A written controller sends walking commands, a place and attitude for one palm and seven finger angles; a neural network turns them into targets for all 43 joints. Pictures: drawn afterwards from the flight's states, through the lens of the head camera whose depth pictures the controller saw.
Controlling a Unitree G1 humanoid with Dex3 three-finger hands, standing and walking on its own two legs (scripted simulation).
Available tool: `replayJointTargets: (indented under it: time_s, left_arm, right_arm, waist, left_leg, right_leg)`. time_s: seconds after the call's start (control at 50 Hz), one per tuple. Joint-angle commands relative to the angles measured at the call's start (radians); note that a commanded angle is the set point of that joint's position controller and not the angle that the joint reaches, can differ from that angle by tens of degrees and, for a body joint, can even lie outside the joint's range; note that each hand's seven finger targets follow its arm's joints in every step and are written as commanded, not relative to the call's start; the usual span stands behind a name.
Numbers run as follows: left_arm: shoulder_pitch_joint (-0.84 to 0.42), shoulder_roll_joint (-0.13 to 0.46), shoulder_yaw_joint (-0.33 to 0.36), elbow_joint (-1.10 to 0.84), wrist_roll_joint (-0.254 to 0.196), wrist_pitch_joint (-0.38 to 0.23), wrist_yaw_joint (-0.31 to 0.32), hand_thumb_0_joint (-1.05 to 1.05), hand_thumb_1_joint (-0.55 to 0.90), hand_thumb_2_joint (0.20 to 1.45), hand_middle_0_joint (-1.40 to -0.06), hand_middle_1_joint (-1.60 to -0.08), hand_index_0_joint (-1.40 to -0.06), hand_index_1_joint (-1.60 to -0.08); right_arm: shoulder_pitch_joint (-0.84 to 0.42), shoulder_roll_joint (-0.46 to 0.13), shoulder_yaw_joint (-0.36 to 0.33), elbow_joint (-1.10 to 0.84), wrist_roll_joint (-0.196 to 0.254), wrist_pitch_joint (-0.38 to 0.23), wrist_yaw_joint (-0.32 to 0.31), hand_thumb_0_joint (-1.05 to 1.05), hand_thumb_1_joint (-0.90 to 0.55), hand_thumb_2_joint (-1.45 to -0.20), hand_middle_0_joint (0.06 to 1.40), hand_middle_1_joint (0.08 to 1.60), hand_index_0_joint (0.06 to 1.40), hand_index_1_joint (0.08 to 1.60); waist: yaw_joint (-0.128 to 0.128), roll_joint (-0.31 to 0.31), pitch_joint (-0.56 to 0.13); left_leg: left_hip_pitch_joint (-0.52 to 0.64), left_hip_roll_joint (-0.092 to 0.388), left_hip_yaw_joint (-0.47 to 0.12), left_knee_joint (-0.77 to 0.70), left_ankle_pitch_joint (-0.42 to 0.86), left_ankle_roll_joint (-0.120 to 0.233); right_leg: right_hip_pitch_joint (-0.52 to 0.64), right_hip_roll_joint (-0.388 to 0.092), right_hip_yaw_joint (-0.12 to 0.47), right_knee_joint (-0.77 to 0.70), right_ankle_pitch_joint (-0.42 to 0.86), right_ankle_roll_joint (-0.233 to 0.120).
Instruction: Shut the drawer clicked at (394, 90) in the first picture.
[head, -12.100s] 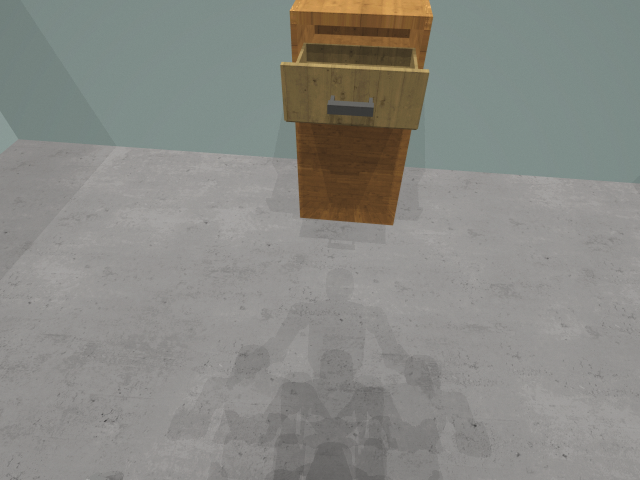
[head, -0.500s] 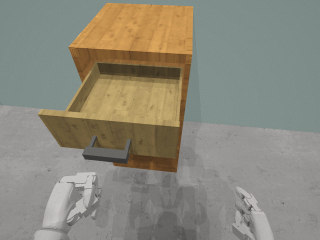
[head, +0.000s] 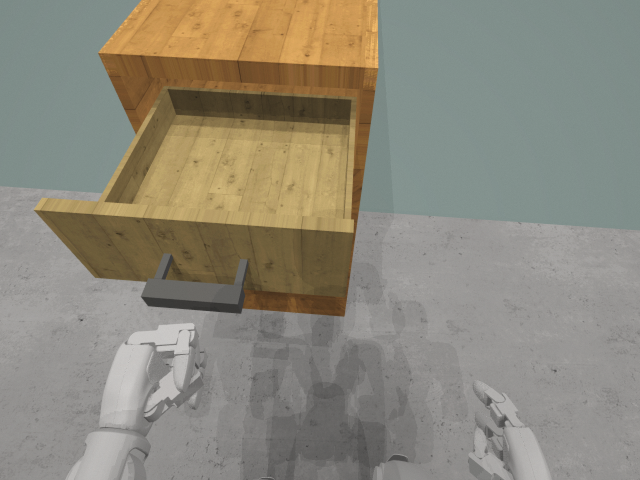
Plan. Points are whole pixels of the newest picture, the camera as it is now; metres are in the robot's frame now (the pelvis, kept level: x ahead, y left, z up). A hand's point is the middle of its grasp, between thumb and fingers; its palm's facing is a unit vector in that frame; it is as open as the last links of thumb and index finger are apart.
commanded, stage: bring the fist close to the handle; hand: left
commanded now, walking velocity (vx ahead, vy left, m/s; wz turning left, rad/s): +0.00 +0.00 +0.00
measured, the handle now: (199, 280) +0.35 +0.18 +0.03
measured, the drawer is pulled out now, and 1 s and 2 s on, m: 0.28 0.28 0.16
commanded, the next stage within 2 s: push the drawer shut in 0.64 s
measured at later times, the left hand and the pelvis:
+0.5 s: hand (217, 364) +0.24 +0.13 +0.03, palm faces -0.05 -1.00 -0.05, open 3.3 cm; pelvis +0.00 -0.01 -0.02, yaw +0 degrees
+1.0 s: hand (221, 347) +0.27 +0.13 +0.03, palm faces -0.06 -1.00 -0.06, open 3.3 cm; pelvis -0.01 -0.01 -0.02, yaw +0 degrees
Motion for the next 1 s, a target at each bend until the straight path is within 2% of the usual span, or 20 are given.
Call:
replayJointTargets:
  time_s: [0.0, 0.06, 0.14, 0.18, 0.22, 0.3, 0.36, 0.38, 0.4, 0.52, 0.58, 0.62, 0.68, 0.7, 0.82, 0.84, 0.86, 0.88, 0.9, 0.98]
  left_arm:
    - [-0.089, 0.062, 0.034, -0.180, -0.008, -0.095, -0.009, 0.000, 0.900, 0.900, -1.400, -1.600, -1.400, -1.600]
    - [-0.102, 0.055, 0.022, -0.162, -0.006, -0.102, -0.009, 0.000, 0.900, 0.900, -1.400, -1.600, -1.400, -1.600]
    - [-0.174, 0.065, 0.034, -0.121, 0.004, -0.109, 0.008, 0.000, 0.900, 0.900, -1.400, -1.600, -1.400, -1.600]
    - [-0.163, 0.085, 0.061, -0.089, 0.008, -0.111, 0.013, 0.000, 0.900, 0.900, -1.400, -1.600, -1.400, -1.600]
    - [-0.191, 0.052, 0.029, -0.097, 0.006, -0.117, 0.009, 0.000, 0.900, 0.900, -1.400, -1.600, -1.400, -1.600]
    - [-0.185, 0.070, 0.033, -0.146, 0.002, -0.115, 0.013, 0.000, 0.900, 0.900, -1.400, -1.600, -1.400, -1.600]
    - [-0.153, 0.078, 0.049, -0.130, -0.006, -0.099, 0.015, 0.000, 0.900, 0.900, -1.400, -1.600, -1.400, -1.600]
    - [-0.145, 0.088, 0.062, -0.111, -0.007, -0.096, 0.016, 0.000, 0.900, 0.900, -1.400, -1.600, -1.400, -1.600]
    - [-0.131, 0.080, 0.063, -0.107, -0.006, -0.096, 0.014, 0.000, 0.900, 0.900, -1.400, -1.600, -1.400, -1.600]
    - [-0.152, 0.077, 0.050, -0.132, -0.016, -0.112, -0.002, 0.000, 0.900, 0.900, -1.400, -1.600, -1.400, -1.600]
    - [-0.165, 0.097, 0.057, -0.137, -0.018, -0.122, -0.006, 0.000, 0.900, 0.900, -1.400, -1.600, -1.400, -1.600]
    - [-0.192, 0.071, 0.029, -0.137, -0.019, -0.123, -0.010, 0.000, 0.900, 0.900, -1.400, -1.600, -1.400, -1.600]
    - [-0.159, 0.101, 0.057, -0.132, -0.016, -0.115, -0.008, 0.000, 0.900, 0.900, -1.400, -1.600, -1.400, -1.600]
    - [-0.151, 0.079, 0.035, -0.132, -0.014, -0.111, -0.010, 0.000, 0.900, 0.900, -1.400, -1.600, -1.400, -1.600]
    - [-0.283, 0.101, 0.059, -0.077, -0.006, -0.097, 0.012, 0.000, 0.900, 0.900, -1.400, -1.600, -1.400, -1.600]
    - [-0.306, 0.098, 0.062, -0.082, -0.007, -0.100, 0.012, 0.000, 0.900, 0.900, -1.400, -1.600, -1.400, -1.600]
    - [-0.304, 0.094, 0.061, -0.066, -0.010, -0.097, 0.010, 0.000, 0.900, 0.900, -1.400, -1.600, -1.400, -1.600]
    - [-0.313, 0.120, 0.085, -0.050, -0.011, -0.094, 0.011, 0.000, 0.900, 0.900, -1.400, -1.600, -1.400, -1.600]
    - [-0.337, 0.097, 0.069, -0.040, -0.013, -0.094, 0.005, 0.000, 0.900, 0.900, -1.400, -1.600, -1.400, -1.600]
    - [-0.413, 0.124, 0.091, 0.008, -0.019, -0.084, -0.009, 0.000, 0.900, 0.900, -1.400, -1.600, -1.400, -1.600]
  right_arm:
    - [-0.039, -0.126, -0.057, -0.149, 0.004, -0.046, -0.010, 0.000, -0.900, -0.900, 0.200, 0.300, 0.200, 0.300]
    - [-0.039, -0.127, -0.058, -0.154, 0.003, -0.039, -0.006, 0.000, -0.900, -0.900, 0.200, 0.300, 0.200, 0.300]
    - [-0.038, -0.129, -0.061, -0.154, 0.001, -0.024, -0.003, 0.000, -0.900, -0.900, 0.200, 0.300, 0.200, 0.300]
    - [-0.042, -0.131, -0.064, -0.155, 0.000, -0.013, -0.002, 0.000, -0.900, -0.900, 0.200, 0.300, 0.200, 0.300]
    - [-0.042, -0.125, -0.063, -0.160, 0.000, -0.007, 0.003, 0.000, -0.900, -0.900, 0.200, 0.300, 0.200, 0.300]
    - [-0.037, -0.124, -0.064, -0.176, 0.002, 0.008, 0.006, 0.000, -0.900, -0.900, 0.200, 0.300, 0.200, 0.300]
    - [-0.037, -0.122, -0.062, -0.178, 0.007, 0.022, 0.006, 0.000, -0.900, -0.900, 0.200, 0.300, 0.200, 0.300]
    - [-0.040, -0.124, -0.063, -0.177, 0.007, 0.028, 0.003, 0.000, -0.900, -0.900, 0.200, 0.300, 0.200, 0.300]
    - [-0.040, -0.123, -0.063, -0.180, 0.008, 0.031, 0.003, 0.000, -0.900, -0.900, 0.200, 0.300, 0.200, 0.300]
    - [-0.045, -0.122, -0.060, -0.182, 0.009, 0.030, -0.002, 0.000, -0.900, -0.900, 0.200, 0.300, 0.200, 0.300]
    - [-0.045, -0.128, -0.062, -0.178, 0.010, 0.024, -0.005, 0.000, -0.900, -0.900, 0.200, 0.300, 0.200, 0.300]
    - [-0.041, -0.124, -0.059, -0.175, 0.009, 0.020, -0.006, 0.000, -0.900, -0.900, 0.200, 0.300, 0.200, 0.300]
    - [-0.038, -0.130, -0.063, -0.178, 0.011, 0.022, -0.006, 0.000, -0.900, -0.900, 0.200, 0.300, 0.200, 0.300]
    - [-0.040, -0.126, -0.061, -0.184, 0.011, 0.022, -0.004, 0.000, -0.900, -0.900, 0.200, 0.300, 0.200, 0.300]
    - [-0.044, -0.130, -0.057, -0.171, 0.009, 0.033, -0.010, 0.000, -0.900, -0.900, 0.200, 0.300, 0.200, 0.300]
    - [-0.046, -0.128, -0.057, -0.168, 0.009, 0.032, -0.010, 0.000, -0.900, -0.900, 0.200, 0.300, 0.200, 0.300]
    - [-0.044, -0.128, -0.057, -0.169, 0.008, 0.032, -0.009, 0.000, -0.900, -0.900, 0.200, 0.300, 0.200, 0.300]
    - [-0.044, -0.132, -0.058, -0.166, 0.009, 0.035, -0.011, 0.000, -0.900, -0.900, 0.200, 0.300, 0.200, 0.300]
    - [-0.044, -0.129, -0.056, -0.162, 0.010, 0.035, -0.010, 0.000, -0.900, -0.900, 0.200, 0.300, 0.200, 0.300]
    - [-0.044, -0.134, -0.056, -0.144, 0.011, 0.041, -0.012, 0.000, -0.900, -0.900, 0.200, 0.300, 0.200, 0.300]
  waist:
    - [-0.014, -0.022, -0.199]
    - [-0.010, 0.010, -0.217]
    - [-0.015, -0.026, -0.236]
    - [-0.005, -0.034, -0.250]
    - [-0.006, -0.006, -0.276]
    - [0.001, -0.010, -0.329]
    - [-0.004, -0.026, -0.289]
    - [-0.008, -0.067, -0.271]
    - [-0.004, -0.073, -0.268]
    - [-0.012, -0.013, -0.255]
    - [-0.019, -0.020, -0.261]
    - [-0.025, -0.017, -0.266]
    - [-0.013, -0.017, -0.275]
    - [-0.014, -0.005, -0.276]
    - [-0.030, -0.043, -0.234]
    - [-0.023, -0.021, -0.252]
    - [-0.021, -0.027, -0.265]
    - [-0.021, -0.045, -0.266]
    - [-0.023, -0.035, -0.278]
    - [-0.026, -0.031, -0.289]
  left_leg:
    - [-0.079, -0.020, -0.040, -0.126, 0.338, -0.014]
    - [-0.093, -0.021, -0.038, -0.107, 0.340, -0.017]
    - [-0.136, -0.023, -0.041, -0.077, 0.319, -0.014]
    - [-0.156, -0.022, -0.037, -0.069, 0.325, -0.014]
    - [-0.152, -0.024, -0.036, -0.058, 0.340, -0.017]
    - [-0.138, -0.023, -0.034, -0.061, 0.365, -0.012]
    - [-0.167, -0.025, -0.027, -0.065, 0.329, -0.011]
    - [-0.188, -0.024, -0.027, -0.061, 0.311, -0.007]
    - [-0.194, -0.024, -0.026, -0.064, 0.303, -0.007]
    - [-0.189, -0.026, -0.028, -0.058, 0.268, -0.007]
    - [-0.185, -0.024, -0.032, -0.050, 0.264, -0.005]
    - [-0.179, -0.026, -0.035, -0.049, 0.270, -0.005]
    - [-0.176, -0.025, -0.036, -0.054, 0.286, -0.007]
    - [-0.171, -0.027, -0.031, -0.055, 0.282, -0.006]
    - [-0.211, -0.028, -0.032, -0.050, 0.221, -0.005]
    - [-0.205, -0.030, -0.032, -0.050, 0.225, -0.006]
    - [-0.203, -0.031, -0.028, -0.050, 0.228, -0.005]
    - [-0.209, -0.028, -0.029, -0.051, 0.235, -0.003]
    - [-0.205, -0.031, -0.026, -0.052, 0.242, -0.003]
    - [-0.200, -0.028, -0.028, -0.059, 0.253, -0.004]
  right_leg:
    - [0.252, 0.037, 0.062, -0.064, 0.173, -0.012]
    - [0.233, 0.033, 0.063, -0.042, 0.172, -0.013]
    - [0.212, 0.032, 0.069, -0.016, 0.161, -0.014]
    - [0.213, 0.033, 0.071, -0.004, 0.168, -0.017]
    - [0.207, 0.030, 0.071, 0.011, 0.186, -0.018]
    - [0.250, 0.031, 0.079, 0.010, 0.220, -0.018]
    - [0.259, 0.030, 0.085, -0.007, 0.205, -0.013]
    - [0.259, 0.032, 0.090, -0.013, 0.194, -0.013]
    - [0.264, 0.031, 0.090, -0.011, 0.187, -0.013]
    - [0.224, 0.028, 0.093, -0.015, 0.130, -0.012]
    - [0.211, 0.029, 0.091, -0.014, 0.118, -0.012]
    - [0.211, 0.029, 0.090, -0.010, 0.125, -0.010]
    - [0.223, 0.029, 0.087, -0.008, 0.138, -0.014]
    - [0.222, 0.028, 0.088, -0.010, 0.137, -0.011]
    - [0.194, 0.028, 0.099, -0.021, 0.067, -0.007]
    - [0.203, 0.026, 0.102, -0.019, 0.073, -0.009]
    - [0.215, 0.026, 0.105, -0.022, 0.079, -0.008]
    - [0.222, 0.027, 0.105, -0.025, 0.084, -0.009]
    - [0.236, 0.025, 0.110, -0.026, 0.102, -0.008]
    - [0.244, 0.026, 0.110, -0.029, 0.117, -0.009]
